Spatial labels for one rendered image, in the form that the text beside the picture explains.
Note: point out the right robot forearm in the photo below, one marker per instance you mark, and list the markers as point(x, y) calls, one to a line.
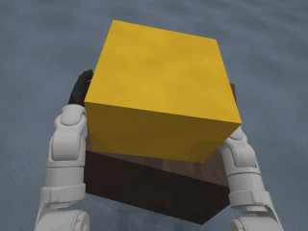
point(247, 191)

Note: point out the right robot upper arm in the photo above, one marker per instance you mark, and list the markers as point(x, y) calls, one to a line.
point(254, 224)

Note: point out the pedestal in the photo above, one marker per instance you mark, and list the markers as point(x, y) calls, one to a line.
point(190, 191)

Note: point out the left robot upper arm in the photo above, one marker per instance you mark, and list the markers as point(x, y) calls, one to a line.
point(66, 220)

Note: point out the left robot hand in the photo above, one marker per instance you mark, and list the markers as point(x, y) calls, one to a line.
point(80, 89)

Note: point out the carton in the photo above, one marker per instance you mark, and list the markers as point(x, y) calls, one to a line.
point(160, 94)

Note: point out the left robot forearm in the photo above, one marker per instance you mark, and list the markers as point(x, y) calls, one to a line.
point(66, 158)

